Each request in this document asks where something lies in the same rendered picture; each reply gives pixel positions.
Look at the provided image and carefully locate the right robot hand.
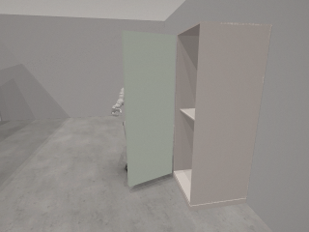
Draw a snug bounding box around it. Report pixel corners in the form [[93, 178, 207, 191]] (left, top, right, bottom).
[[111, 105, 122, 117]]

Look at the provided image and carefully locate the robot right upper arm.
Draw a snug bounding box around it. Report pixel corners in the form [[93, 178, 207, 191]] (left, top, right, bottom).
[[118, 88, 125, 105]]

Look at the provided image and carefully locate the fridge door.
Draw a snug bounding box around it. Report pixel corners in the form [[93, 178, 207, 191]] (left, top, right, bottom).
[[121, 30, 176, 187]]

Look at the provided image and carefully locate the robot right forearm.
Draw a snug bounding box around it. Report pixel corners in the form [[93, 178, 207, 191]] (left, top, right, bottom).
[[115, 101, 123, 109]]

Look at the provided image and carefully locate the right robot thigh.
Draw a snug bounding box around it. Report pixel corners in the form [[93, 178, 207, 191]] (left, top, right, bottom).
[[123, 121, 126, 137]]

